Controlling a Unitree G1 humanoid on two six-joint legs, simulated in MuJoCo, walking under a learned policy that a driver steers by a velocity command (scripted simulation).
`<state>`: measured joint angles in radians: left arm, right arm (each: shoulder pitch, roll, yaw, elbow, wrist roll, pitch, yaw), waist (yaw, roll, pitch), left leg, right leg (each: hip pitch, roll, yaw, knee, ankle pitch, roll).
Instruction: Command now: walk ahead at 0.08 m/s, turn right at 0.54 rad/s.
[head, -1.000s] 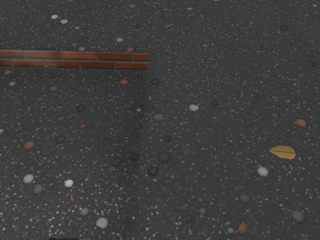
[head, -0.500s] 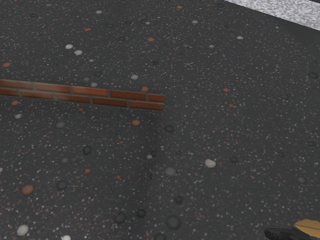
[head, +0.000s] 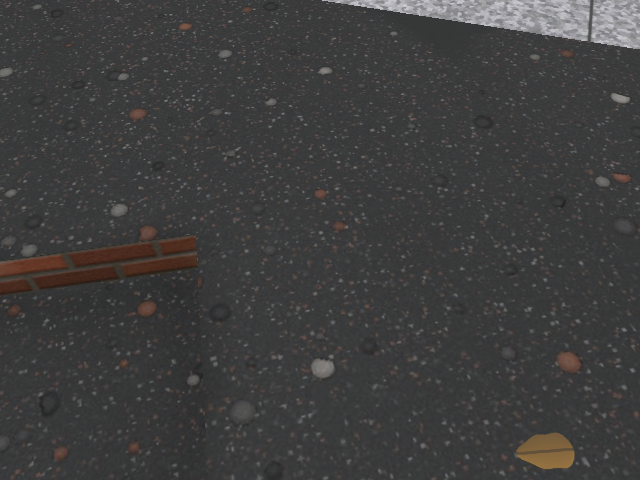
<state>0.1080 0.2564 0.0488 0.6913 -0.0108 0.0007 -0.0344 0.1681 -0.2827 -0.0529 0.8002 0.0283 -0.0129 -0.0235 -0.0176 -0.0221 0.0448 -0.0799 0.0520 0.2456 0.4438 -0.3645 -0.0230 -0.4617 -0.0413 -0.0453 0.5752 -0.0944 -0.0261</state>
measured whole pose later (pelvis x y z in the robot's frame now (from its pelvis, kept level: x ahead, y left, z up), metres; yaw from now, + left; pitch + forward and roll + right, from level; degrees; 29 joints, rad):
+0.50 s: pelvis +0.05 +0.00 +0.00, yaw -18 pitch +2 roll +1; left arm 0.14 0.27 0.06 0.58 0.00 0.07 0.05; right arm 0.13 -0.27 -0.04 0.69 0.01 -0.01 -0.02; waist 0.02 -0.01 0.02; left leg -0.40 -0.05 -0.09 0.75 -0.39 -0.06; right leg -0.40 0.16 0.21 0.51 -0.12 -0.05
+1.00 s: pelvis +0.02 +0.01 +0.00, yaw -36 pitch +1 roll +0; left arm 0.15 0.27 0.05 0.59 -0.02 0.07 -0.01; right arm 0.15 -0.27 -0.05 0.62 0.01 0.02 -0.02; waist -0.03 0.00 0.05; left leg -0.25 0.10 0.16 0.51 -0.27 -0.02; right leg -0.38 -0.04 -0.03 0.74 -0.36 0.06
